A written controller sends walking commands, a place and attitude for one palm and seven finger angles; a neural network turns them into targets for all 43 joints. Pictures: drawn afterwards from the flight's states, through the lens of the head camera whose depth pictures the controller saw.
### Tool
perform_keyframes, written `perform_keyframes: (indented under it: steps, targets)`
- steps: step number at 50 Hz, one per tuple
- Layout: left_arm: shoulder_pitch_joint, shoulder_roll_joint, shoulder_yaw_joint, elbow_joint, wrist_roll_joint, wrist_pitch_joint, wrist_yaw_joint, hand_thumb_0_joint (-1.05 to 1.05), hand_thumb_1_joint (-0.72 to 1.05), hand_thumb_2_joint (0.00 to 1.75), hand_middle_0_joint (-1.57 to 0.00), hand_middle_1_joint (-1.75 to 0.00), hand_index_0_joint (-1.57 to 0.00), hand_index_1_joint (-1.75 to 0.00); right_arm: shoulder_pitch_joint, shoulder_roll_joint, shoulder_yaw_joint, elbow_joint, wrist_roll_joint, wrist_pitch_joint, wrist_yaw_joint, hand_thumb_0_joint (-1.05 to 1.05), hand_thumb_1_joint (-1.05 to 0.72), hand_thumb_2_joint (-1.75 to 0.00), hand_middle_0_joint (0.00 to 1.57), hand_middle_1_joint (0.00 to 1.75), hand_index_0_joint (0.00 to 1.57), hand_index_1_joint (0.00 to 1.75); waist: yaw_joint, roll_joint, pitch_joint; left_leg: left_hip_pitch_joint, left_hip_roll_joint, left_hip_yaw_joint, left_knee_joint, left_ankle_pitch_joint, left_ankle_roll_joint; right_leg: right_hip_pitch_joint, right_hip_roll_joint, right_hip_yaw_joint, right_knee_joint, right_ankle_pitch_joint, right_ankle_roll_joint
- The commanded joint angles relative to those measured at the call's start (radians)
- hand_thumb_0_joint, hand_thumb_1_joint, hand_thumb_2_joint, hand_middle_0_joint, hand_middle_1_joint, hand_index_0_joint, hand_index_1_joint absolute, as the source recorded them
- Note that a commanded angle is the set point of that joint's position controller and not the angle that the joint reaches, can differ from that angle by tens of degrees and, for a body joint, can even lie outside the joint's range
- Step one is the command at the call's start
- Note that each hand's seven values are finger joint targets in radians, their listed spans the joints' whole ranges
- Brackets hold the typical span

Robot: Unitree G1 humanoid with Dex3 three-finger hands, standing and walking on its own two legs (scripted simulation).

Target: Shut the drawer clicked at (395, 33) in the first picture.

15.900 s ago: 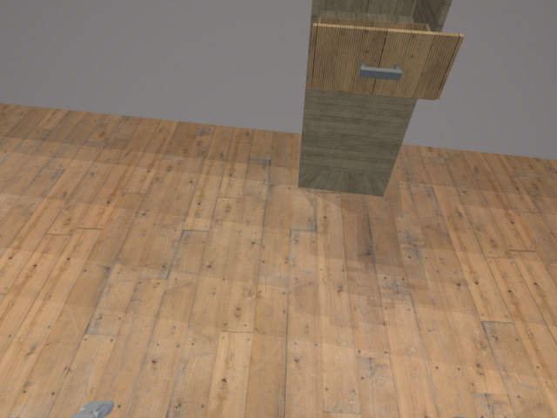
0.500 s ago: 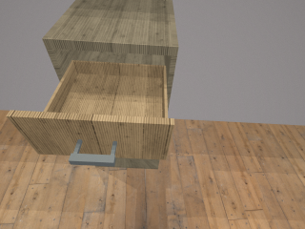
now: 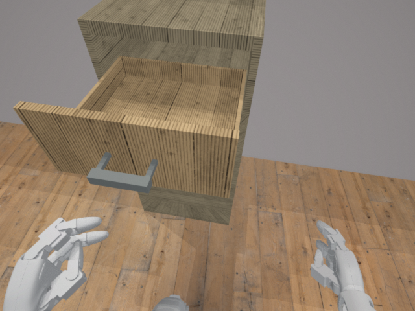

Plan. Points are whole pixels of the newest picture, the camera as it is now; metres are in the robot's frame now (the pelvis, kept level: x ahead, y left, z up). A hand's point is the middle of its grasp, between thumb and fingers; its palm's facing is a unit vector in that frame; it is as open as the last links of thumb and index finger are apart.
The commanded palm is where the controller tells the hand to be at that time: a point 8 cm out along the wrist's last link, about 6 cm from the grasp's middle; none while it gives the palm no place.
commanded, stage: raise the hand and make a fist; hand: left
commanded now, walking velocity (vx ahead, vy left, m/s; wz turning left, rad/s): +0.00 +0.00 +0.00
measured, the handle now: (124, 171) +0.33 +0.19 +0.10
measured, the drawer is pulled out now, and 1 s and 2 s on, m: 0.29 0.29 0.29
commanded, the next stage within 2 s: bring the fist close to the handle in 1.34 s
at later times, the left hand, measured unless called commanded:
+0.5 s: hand (85, 267) +0.16 +0.19 +0.12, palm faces -0.09 -0.99 -0.04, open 3.2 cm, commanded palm +0.11 +0.25 +0.14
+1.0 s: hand (60, 240) +0.16 +0.19 +0.20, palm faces -0.04 -0.99 -0.15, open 3.2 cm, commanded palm +0.10 +0.24 +0.20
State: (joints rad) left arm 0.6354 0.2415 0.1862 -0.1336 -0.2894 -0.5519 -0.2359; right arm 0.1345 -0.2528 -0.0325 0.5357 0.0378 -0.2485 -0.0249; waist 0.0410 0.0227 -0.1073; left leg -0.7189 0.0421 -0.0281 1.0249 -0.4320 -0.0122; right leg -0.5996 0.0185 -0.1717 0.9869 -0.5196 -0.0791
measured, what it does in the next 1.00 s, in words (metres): stands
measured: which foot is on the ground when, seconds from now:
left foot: down 0.00-1.00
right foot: down 0.00-1.00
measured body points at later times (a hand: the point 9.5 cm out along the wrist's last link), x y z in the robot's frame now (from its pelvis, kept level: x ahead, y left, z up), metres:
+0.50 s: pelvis +0.02 +0.03 +0.03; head +0.04 +0.02 +0.48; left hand +0.15 +0.24 +0.13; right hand +0.22 -0.21 -0.02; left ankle +0.05 +0.13 -0.67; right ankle +0.00 -0.07 -0.67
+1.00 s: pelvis +0.01 +0.03 +0.04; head -0.02 +0.02 +0.49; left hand +0.16 +0.24 +0.21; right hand +0.21 -0.17 +0.01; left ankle +0.05 +0.13 -0.67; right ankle +0.00 -0.07 -0.67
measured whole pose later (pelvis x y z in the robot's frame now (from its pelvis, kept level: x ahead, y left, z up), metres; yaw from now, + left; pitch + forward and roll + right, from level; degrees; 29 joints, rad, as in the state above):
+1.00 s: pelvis +0.01 +0.03 +0.04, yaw -2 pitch -1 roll -1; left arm 0.71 0.27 0.15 -0.67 -0.27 -0.03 -0.19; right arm 0.24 -0.21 0.08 0.53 0.09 -0.32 -0.03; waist 0.05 0.07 -0.09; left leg -0.39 0.01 0.05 0.73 -0.33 0.04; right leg -0.29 0.00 -0.10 0.70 -0.39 -0.02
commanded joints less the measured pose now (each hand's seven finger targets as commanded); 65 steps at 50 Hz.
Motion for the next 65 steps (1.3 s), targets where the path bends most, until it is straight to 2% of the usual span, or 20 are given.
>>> perform_keyframes:
  steps: [1,3,6,9,10,12,14,15,18,20,25,30,33,40,47,52,55,60,64,65]
  targets:
    - [-0.114,0.096,-0.017,-0.093,-0.031,0.072,-0.153,0.00,0.90,0.90,-0.78,-0.93,-0.78,-0.93,0.002,-0.112,-0.020,-0.128,0.031,-0.055,-0.034,0.00,-0.90,-0.90,0.20,0.30,0.20,0.30,-0.104,-0.105,-0.011,0.041,-0.041,0.004,-0.087,0.048,0.050,0.010,-0.087,0.371,-0.399,0.064,0.138]
    - [-0.080,0.127,0.000,-0.109,-0.029,0.161,-0.198,0.00,0.90,0.90,-0.82,-0.97,-0.82,-0.97,-0.010,-0.116,-0.019,-0.150,0.038,-0.056,-0.044,0.00,-0.90,-0.90,0.20,0.30,0.20,0.30,-0.075,-0.113,-0.076,0.069,-0.044,-0.001,-0.117,0.102,0.056,0.088,-0.100,0.367,-0.381,0.192,0.154]
    - [-0.021,0.185,0.137,-0.178,-0.047,0.230,-0.174,0.00,0.90,0.90,-0.88,-1.04,-0.88,-1.04,-0.022,-0.092,-0.019,-0.153,0.030,-0.051,-0.048,0.00,-0.90,-0.90,0.20,0.30,0.20,0.30,-0.017,-0.093,-0.182,0.138,-0.045,-0.006,-0.164,0.222,0.051,0.209,-0.097,0.313,-0.334,0.412,0.154]
    - [0.069,0.154,0.198,-0.257,-0.084,0.209,-0.106,0.00,0.90,0.90,-0.94,-1.10,-0.94,-1.10,-0.027,-0.053,-0.020,-0.152,0.025,-0.052,-0.044,0.00,-0.90,-0.90,0.20,0.30,0.20,0.30,0.015,-0.112,-0.183,0.183,-0.042,-0.003,-0.206,0.295,0.041,0.268,-0.083,0.248,-0.293,0.636,0.144]
    - [0.114,0.177,0.238,-0.268,-0.082,0.192,-0.077,0.00,0.90,0.90,-0.96,-1.12,-0.96,-1.12,-0.041,-0.048,-0.024,-0.138,0.023,-0.054,-0.040,0.00,-0.90,-0.90,0.20,0.30,0.20,0.30,0.034,-0.094,-0.187,0.194,-0.043,0.001,-0.212,0.317,0.038,0.294,-0.078,0.238,-0.281,0.688,0.136]
    - [0.181,0.108,0.162,-0.330,-0.072,0.161,-0.059,0.00,0.90,0.90,-1.00,-1.17,-1.00,-1.17,-0.022,-0.037,-0.023,-0.145,0.023,-0.065,-0.025,0.00,-0.90,-0.90,0.20,0.30,0.20,0.30,0.028,-0.046,-0.164,0.233,-0.047,0.019,-0.237,0.359,0.040,0.266,-0.063,0.191,-0.261,0.733,0.122]
    - [0.211,0.069,0.091,-0.369,-0.056,0.141,-0.066,0.00,0.90,0.90,-1.04,-1.21,-1.04,-1.21,-0.023,-0.044,-0.023,-0.147,0.024,-0.084,-0.012,0.00,-0.90,-0.90,0.20,0.30,0.20,0.30,0.016,-0.007,-0.128,0.265,-0.046,0.024,-0.248,0.386,0.045,0.210,-0.048,0.159,-0.261,0.679,0.113]
    - [0.233,0.045,0.049,-0.371,-0.047,0.144,-0.074,0.00,0.90,0.90,-1.06,-1.23,-1.06,-1.23,-0.034,-0.052,-0.021,-0.148,0.022,-0.092,-0.009,0.00,-0.90,-0.90,0.20,0.30,0.20,0.30,0.006,-0.026,-0.104,0.272,-0.042,0.019,-0.244,0.395,0.052,0.186,-0.044,0.160,-0.268,0.666,0.118]
    - [0.219,0.048,-0.002,-0.394,-0.041,0.152,-0.109,0.00,0.90,0.90,-1.12,-1.30,-1.12,-1.30,-0.004,-0.070,-0.025,-0.156,0.031,-0.117,-0.007,0.00,-0.90,-0.90,0.20,0.30,0.20,0.30,-0.024,-0.028,-0.087,0.283,-0.037,0.004,-0.256,0.351,0.051,0.130,-0.028,0.147,-0.286,0.528,0.108]
    - [0.209,0.055,-0.019,-0.438,-0.034,0.159,-0.105,0.00,0.90,0.90,-1.16,-1.34,-1.16,-1.34,-0.020,-0.077,-0.025,-0.161,0.029,-0.132,-0.012,0.00,-0.90,-0.90,0.20,0.30,0.20,0.30,-0.021,-0.034,-0.063,0.284,-0.035,-0.003,-0.267,0.319,0.055,0.111,-0.015,0.133,-0.294,0.426,0.087]
    - [0.209,0.103,0.025,-0.595,-0.001,0.166,-0.014,0.00,0.90,0.90,-1.26,-1.45,-1.26,-1.45,-0.010,-0.069,-0.021,-0.177,0.027,-0.133,-0.008,0.00,-0.90,-0.90,0.20,0.30,0.20,0.30,0.010,0.035,-0.125,0.337,-0.022,-0.008,-0.312,0.296,0.045,0.114,0.001,0.084,-0.273,0.299,0.059]
    - [0.151,0.054,-0.031,-0.612,0.009,0.221,0.030,0.00,0.90,0.90,-1.36,-1.56,-1.36,-1.56,-0.038,-0.071,0.005,-0.189,0.037,-0.122,-0.005,0.00,-0.90,-0.90,0.20,0.30,0.20,0.30,-0.010,0.065,-0.020,0.324,-0.008,-0.030,-0.363,0.136,0.040,0.075,0.009,0.068,-0.306,0.162,0.057]
    - [0.109,0.038,-0.088,-0.616,0.020,0.292,0.020,0.00,0.90,0.90,-1.40,-1.60,-1.40,-1.60,-0.039,-0.077,0.021,-0.198,0.044,-0.126,-0.007,0.00,-0.90,-0.90,0.20,0.30,0.20,0.30,-0.022,0.028,0.011,0.318,-0.003,-0.044,-0.398,0.066,0.042,0.089,0.006,0.072,-0.334,0.128,0.061]
    - [0.095,0.109,-0.027,-0.729,0.046,0.431,0.037,0.00,0.90,0.90,-1.40,-1.60,-1.40,-1.60,-0.075,-0.057,0.047,-0.212,0.052,-0.123,-0.005,0.00,-0.90,-0.90,0.20,0.30,0.20,0.30,0.014,0.058,0.015,0.364,-0.003,-0.042,-0.456,0.111,0.034,0.180,0.007,0.066,-0.367,0.179,0.052]
    - [0.041,0.102,0.015,-0.760,0.001,0.467,0.058,0.00,0.90,0.90,-1.40,-1.60,-1.40,-1.60,-0.072,-0.061,0.061,-0.198,0.059,-0.142,-0.010,0.00,-0.90,-0.90,0.20,0.30,0.20,0.30,0.012,0.057,0.046,0.394,-0.007,-0.027,-0.485,0.082,0.027,0.196,0.010,0.066,-0.418,0.160,0.057]
    - [0.055,0.109,0.032,-0.640,-0.023,0.516,0.008,0.00,0.90,0.90,-1.40,-1.60,-1.40,-1.60,-0.070,-0.079,0.051,-0.178,0.069,-0.154,-0.023,0.00,-0.90,-0.90,0.20,0.30,0.20,0.30,0.007,-0.043,0.065,0.387,-0.018,-0.006,-0.470,0.100,0.038,0.208,0.007,0.101,-0.472,0.165,0.066]
    - [0.067,0.153,0.088,-0.662,-0.026,0.511,-0.002,0.00,0.90,0.90,-1.40,-1.60,-1.40,-1.60,-0.084,-0.076,0.045,-0.176,0.068,-0.167,-0.028,0.00,-0.90,-0.90,0.20,0.30,0.20,0.30,0.022,-0.012,0.050,0.403,-0.027,0.003,-0.453,0.133,0.042,0.224,0.002,0.123,-0.492,0.178,0.065]
    - [0.038,0.165,0.113,-0.727,-0.040,0.433,0.011,0.00,0.90,0.90,-1.40,-1.60,-1.40,-1.60,-0.064,-0.081,0.044,-0.154,0.057,-0.202,-0.027,0.00,-0.90,-0.90,0.20,0.30,0.20,0.30,0.021,0.079,0.020,0.448,-0.034,0.010,-0.430,0.180,0.043,0.234,-0.006,0.121,-0.495,0.221,0.063]
    - [0.053,0.169,0.137,-0.623,-0.059,0.404,-0.008,0.00,0.90,0.90,-1.40,-1.60,-1.40,-1.60,-0.056,-0.085,0.033,-0.128,0.058,-0.218,-0.035,0.00,-0.90,-0.90,0.20,0.30,0.20,0.30,0.013,-0.013,0.053,0.436,-0.033,0.014,-0.400,0.194,0.043,0.222,-0.020,0.171,-0.537,0.226,0.076]
    - [0.059,0.174,0.148,-0.592,-0.058,0.407,-0.016,0.00,0.90,0.90,-1.40,-1.60,-1.40,-1.60,-0.068,-0.083,0.031,-0.119,0.062,-0.220,-0.036,0.00,-0.90,-0.90,0.20,0.30,0.20,0.30,0.017,-0.005,0.073,0.434,-0.034,0.014,-0.395,0.189,0.041,0.220,-0.023,0.186,-0.560,0.207,0.075]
